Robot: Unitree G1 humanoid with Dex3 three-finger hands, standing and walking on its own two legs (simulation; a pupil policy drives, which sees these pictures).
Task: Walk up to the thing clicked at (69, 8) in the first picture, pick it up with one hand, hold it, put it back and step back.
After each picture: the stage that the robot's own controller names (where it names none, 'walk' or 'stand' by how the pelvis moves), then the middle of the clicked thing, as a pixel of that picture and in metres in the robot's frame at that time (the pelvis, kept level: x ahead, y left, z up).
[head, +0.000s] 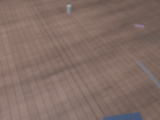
stand; (69, 9) +2.31 +0.18 -0.72
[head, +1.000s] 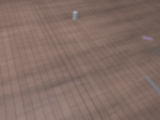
walk; (75, 15) +2.18 +0.12 -0.69
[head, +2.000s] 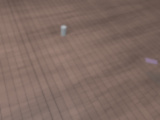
walk; (63, 30) +1.60 +0.19 -0.71
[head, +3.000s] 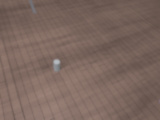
walk; (56, 65) +1.06 +0.21 -0.71
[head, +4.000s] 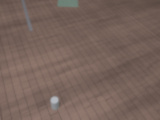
walk; (54, 103) +0.65 +0.17 -0.72
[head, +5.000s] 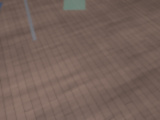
walk; out of the picture +0.40 +0.18 -0.70
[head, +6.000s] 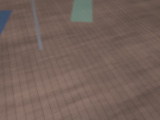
stand; out of the picture +0.36 +0.14 -0.72
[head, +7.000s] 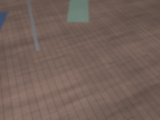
stand; out of the picture +0.36 +0.17 -0.73
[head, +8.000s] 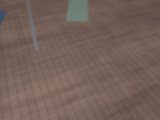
stand; out of the picture +0.34 +0.17 -0.73
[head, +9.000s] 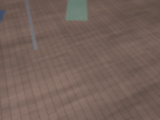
stand; out of the picture +0.34 +0.17 -0.73
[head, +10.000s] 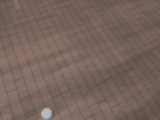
go down; (47, 115) +0.37 +0.17 -0.62
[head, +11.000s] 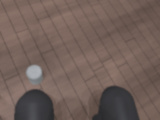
go down; (35, 75) +0.43 +0.18 -0.32
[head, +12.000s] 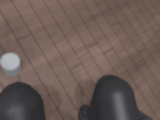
close in; (11, 65) +0.42 +0.20 -0.26
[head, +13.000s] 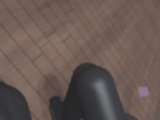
close; out of the picture +0.42 +0.22 -0.23
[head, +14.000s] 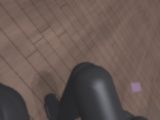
close; out of the picture +0.41 +0.23 -0.23
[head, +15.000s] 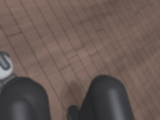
lift; out of the picture +0.36 +0.23 -0.15
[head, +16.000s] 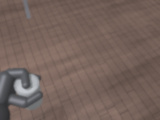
lift; (30, 92) +0.32 +0.17 +0.02
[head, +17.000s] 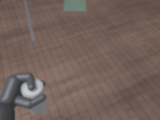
hold; (35, 97) +0.32 +0.16 +0.01
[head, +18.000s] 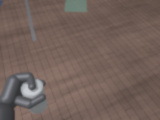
hold; (35, 96) +0.32 +0.17 +0.01
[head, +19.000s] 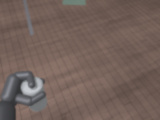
crouch; (35, 94) +0.33 +0.16 -0.01
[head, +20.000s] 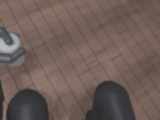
lower; (11, 51) +0.46 +0.19 -0.09
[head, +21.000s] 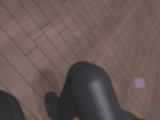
lower; out of the picture +0.45 +0.27 -0.22
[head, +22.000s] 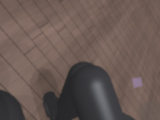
lower; out of the picture +0.44 +0.25 -0.23
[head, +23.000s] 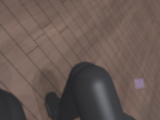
lower; out of the picture +0.44 +0.25 -0.23
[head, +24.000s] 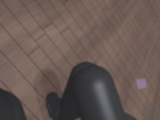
lower; out of the picture +0.44 +0.25 -0.22
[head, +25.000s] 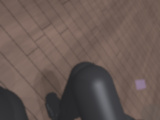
open; out of the picture +0.43 +0.22 -0.23
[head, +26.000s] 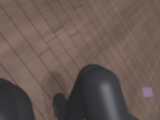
stand; out of the picture +0.43 +0.21 -0.23
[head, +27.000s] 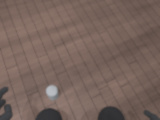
walk; (52, 93) +0.42 +0.14 -0.49
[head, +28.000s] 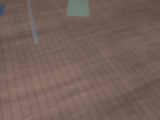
stand; out of the picture +0.37 +0.13 -0.66
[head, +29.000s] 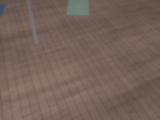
stand; out of the picture +0.38 +0.14 -0.66
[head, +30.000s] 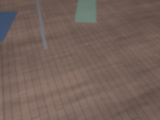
stand; out of the picture +0.39 +0.12 -0.72
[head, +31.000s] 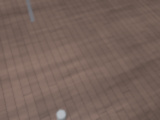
walk; (61, 116) +0.42 +0.09 -0.71
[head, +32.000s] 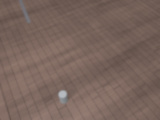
walk; (63, 97) +0.61 +0.17 -0.70
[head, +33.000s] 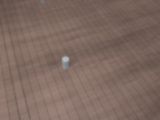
walk; (65, 62) +0.96 +0.14 -0.70
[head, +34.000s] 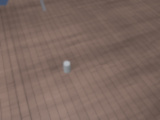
stand; (66, 67) +0.98 +0.14 -0.71
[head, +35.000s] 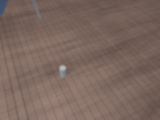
stand; (62, 71) +1.02 +0.18 -0.72
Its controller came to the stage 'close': yes
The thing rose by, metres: 0.73
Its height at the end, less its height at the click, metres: +0.00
